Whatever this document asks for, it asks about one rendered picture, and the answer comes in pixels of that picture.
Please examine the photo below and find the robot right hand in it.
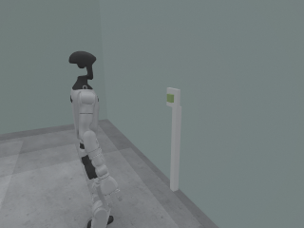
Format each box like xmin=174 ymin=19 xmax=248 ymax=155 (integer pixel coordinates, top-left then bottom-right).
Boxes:
xmin=100 ymin=175 xmax=123 ymax=208

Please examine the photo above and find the right robot upper arm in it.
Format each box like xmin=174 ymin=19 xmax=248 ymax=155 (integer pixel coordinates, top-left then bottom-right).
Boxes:
xmin=78 ymin=90 xmax=96 ymax=142

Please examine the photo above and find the robot head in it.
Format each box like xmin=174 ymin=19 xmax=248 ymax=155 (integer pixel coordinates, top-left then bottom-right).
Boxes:
xmin=68 ymin=51 xmax=97 ymax=90

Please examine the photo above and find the button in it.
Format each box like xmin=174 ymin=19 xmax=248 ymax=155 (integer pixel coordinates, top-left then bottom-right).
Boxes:
xmin=166 ymin=93 xmax=174 ymax=103

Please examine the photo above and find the panel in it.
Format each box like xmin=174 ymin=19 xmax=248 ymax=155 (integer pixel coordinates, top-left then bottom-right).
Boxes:
xmin=166 ymin=87 xmax=182 ymax=192

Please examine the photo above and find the left robot shin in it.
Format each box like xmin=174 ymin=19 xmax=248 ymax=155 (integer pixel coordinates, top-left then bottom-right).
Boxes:
xmin=91 ymin=182 xmax=100 ymax=206

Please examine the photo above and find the robot right forearm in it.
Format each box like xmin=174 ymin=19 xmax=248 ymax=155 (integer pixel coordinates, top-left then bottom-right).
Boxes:
xmin=83 ymin=130 xmax=110 ymax=180

